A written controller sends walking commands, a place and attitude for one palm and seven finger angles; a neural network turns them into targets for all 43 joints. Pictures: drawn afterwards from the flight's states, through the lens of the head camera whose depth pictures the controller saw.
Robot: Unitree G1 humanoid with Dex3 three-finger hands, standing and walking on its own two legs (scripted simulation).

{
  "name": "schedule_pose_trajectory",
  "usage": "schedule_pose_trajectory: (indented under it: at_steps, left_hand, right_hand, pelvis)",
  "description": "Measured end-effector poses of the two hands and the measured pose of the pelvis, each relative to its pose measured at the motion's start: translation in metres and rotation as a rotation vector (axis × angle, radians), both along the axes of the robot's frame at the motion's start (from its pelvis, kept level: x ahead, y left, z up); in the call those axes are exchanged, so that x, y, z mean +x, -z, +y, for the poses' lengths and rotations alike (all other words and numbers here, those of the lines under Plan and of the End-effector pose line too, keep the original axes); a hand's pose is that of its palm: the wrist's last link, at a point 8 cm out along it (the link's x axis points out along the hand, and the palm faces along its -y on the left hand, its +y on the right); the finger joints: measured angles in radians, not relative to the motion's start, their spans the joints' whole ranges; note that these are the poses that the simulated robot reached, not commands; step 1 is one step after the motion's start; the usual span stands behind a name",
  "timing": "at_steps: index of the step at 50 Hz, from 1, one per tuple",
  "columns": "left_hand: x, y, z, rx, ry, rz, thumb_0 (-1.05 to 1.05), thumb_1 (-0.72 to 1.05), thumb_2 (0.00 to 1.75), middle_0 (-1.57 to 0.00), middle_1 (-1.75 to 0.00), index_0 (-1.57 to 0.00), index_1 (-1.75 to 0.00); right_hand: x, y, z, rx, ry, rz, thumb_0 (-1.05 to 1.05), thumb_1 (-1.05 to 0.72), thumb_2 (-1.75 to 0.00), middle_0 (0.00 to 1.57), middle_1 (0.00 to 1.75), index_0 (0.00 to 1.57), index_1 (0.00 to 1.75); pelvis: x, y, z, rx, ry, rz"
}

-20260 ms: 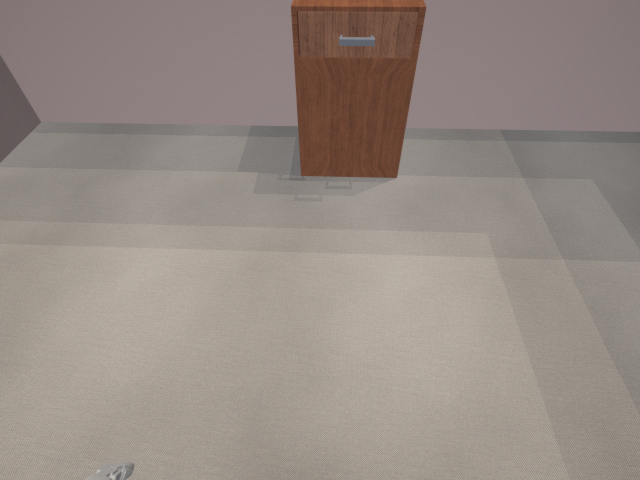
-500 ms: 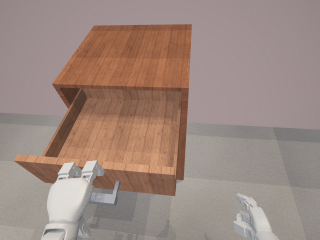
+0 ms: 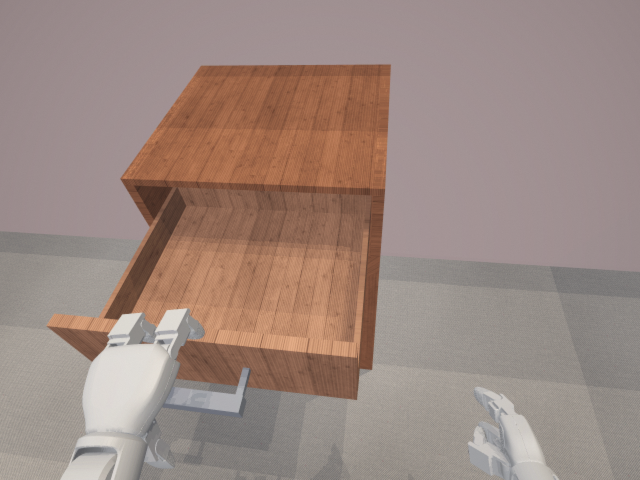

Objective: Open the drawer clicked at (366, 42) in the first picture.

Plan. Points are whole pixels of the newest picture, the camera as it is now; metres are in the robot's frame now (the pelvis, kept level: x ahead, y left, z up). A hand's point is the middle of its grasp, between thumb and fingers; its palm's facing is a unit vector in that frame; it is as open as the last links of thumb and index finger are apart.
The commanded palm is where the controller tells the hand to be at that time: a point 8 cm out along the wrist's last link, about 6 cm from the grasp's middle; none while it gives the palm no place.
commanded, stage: lift the hand off the handle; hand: left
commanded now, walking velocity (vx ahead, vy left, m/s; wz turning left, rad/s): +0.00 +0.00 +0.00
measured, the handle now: (202, 385) +0.24 +0.22 -0.07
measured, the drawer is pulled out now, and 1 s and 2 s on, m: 0.29 0.29 0.29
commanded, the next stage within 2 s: draw the hand back to the body in 0.48 s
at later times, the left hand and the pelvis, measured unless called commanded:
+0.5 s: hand (160, 369) +0.21 +0.21 +0.07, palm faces +0.06 -0.15 -0.99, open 13.8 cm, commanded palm +0.18 +0.21 +0.13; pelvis +0.01 +0.01 +0.01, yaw +0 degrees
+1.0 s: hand (124, 377) +0.19 +0.24 +0.09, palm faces +0.04 -0.11 -0.99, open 13.8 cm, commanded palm +0.17 +0.24 +0.15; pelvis +0.02 +0.01 +0.01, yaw +0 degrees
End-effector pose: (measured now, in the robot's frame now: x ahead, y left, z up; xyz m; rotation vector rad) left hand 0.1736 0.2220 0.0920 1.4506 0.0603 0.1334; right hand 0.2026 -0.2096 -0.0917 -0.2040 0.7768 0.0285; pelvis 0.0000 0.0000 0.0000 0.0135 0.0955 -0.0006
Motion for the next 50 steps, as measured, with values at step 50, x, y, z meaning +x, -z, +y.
schedule_pose_trajectory:
  at_steps: [50]
  left_hand:
    - [-0.006, -0.050, 0.018, 0.003, 0.010, 0.012, 0.00, -0.49, 0.30, -0.32, -1.20, -0.32, -1.20]
  right_hand:
    - [0.023, -0.019, 0.015, 0.009, -0.056, -0.020, 0.01, -0.91, -0.90, 0.19, 0.30, 0.20, 0.29]
  pelvis:
    - [0.015, -0.012, 0.010, -0.020, -0.005, -0.039]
